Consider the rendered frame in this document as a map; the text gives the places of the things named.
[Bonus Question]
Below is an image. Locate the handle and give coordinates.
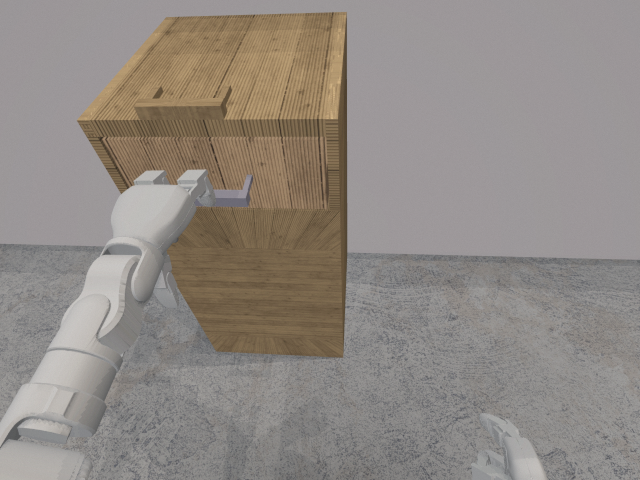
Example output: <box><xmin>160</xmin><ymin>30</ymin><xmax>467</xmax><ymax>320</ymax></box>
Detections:
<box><xmin>134</xmin><ymin>98</ymin><xmax>228</xmax><ymax>120</ymax></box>
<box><xmin>194</xmin><ymin>175</ymin><xmax>253</xmax><ymax>207</ymax></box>

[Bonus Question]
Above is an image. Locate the cabinet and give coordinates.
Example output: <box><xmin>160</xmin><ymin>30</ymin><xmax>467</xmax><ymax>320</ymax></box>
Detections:
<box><xmin>77</xmin><ymin>12</ymin><xmax>347</xmax><ymax>358</ymax></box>

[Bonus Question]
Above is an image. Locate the drawer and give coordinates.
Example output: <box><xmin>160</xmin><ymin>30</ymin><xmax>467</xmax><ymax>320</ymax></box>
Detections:
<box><xmin>102</xmin><ymin>137</ymin><xmax>329</xmax><ymax>209</ymax></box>

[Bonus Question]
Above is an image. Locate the robot left upper arm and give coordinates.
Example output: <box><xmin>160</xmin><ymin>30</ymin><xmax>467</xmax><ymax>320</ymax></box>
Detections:
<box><xmin>0</xmin><ymin>439</ymin><xmax>92</xmax><ymax>480</ymax></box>

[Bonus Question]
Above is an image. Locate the robot left hand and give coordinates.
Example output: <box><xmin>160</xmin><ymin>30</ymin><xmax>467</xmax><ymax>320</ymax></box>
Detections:
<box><xmin>111</xmin><ymin>170</ymin><xmax>216</xmax><ymax>308</ymax></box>

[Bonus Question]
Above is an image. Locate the left robot forearm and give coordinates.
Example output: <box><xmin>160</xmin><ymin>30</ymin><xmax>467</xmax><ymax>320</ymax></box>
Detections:
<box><xmin>0</xmin><ymin>237</ymin><xmax>164</xmax><ymax>448</ymax></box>

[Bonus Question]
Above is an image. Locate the robot right hand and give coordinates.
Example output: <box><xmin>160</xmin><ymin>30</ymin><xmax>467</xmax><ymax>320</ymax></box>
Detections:
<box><xmin>471</xmin><ymin>413</ymin><xmax>548</xmax><ymax>480</ymax></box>

